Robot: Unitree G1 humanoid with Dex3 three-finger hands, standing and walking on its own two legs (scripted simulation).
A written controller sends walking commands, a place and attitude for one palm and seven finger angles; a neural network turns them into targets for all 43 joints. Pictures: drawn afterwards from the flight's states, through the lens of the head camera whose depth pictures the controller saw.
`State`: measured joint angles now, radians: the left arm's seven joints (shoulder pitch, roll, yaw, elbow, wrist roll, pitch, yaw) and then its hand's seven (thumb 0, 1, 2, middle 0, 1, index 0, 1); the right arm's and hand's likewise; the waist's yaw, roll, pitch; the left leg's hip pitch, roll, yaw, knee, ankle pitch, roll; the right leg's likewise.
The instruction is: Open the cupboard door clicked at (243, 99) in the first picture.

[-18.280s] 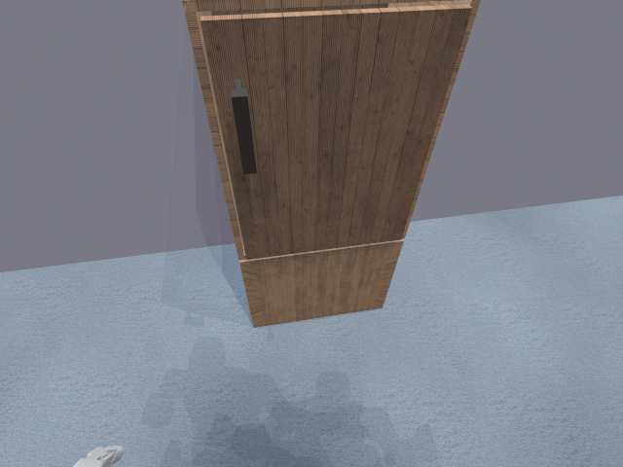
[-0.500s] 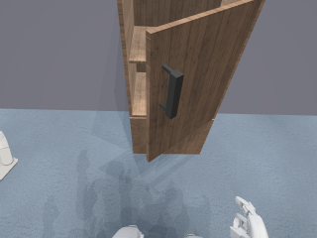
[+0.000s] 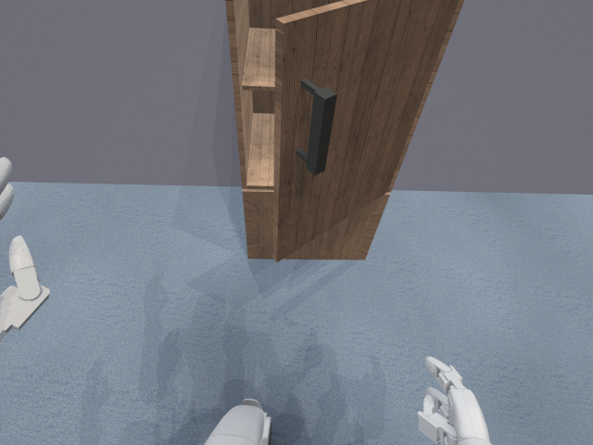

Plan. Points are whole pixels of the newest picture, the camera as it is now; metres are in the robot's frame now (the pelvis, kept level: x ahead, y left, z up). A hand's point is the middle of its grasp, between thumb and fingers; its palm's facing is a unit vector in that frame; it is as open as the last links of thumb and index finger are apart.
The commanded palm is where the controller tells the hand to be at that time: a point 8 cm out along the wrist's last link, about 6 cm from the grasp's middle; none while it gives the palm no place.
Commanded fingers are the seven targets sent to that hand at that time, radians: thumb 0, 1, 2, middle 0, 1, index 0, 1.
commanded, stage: stop stepping back and stand still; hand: left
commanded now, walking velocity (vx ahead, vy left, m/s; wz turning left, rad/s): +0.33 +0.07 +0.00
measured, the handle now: (311, 128) +0.58 +0.05 +0.10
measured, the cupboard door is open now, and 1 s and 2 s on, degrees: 37 37 37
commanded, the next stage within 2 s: let the arm hang, fingers relaxed in 1.68 s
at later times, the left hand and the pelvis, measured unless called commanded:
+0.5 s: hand out of the picture +0.08 +0.26 +0.18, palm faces +0.43 -0.76 -0.48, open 7.4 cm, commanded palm +0.04 +0.29 +0.19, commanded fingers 0.00 0.90 0.90 -0.20 -0.30 -0.20 -0.30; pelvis -0.11 -0.01 +0.01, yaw -1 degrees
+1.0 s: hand out of the picture +0.08 +0.28 +0.17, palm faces +0.41 -0.78 -0.47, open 7.4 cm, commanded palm +0.02 +0.32 +0.19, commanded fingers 0.00 0.90 0.90 -0.20 -0.30 -0.20 -0.30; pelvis -0.11 +0.02 +0.01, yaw +1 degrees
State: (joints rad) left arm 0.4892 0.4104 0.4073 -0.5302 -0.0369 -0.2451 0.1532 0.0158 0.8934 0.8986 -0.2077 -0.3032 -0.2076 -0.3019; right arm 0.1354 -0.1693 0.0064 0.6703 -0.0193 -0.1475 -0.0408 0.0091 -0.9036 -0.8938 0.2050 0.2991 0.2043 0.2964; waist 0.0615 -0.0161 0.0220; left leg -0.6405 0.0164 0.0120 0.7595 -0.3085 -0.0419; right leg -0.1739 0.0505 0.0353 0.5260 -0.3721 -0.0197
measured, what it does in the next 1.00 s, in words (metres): walks backwards: left foot, then right foot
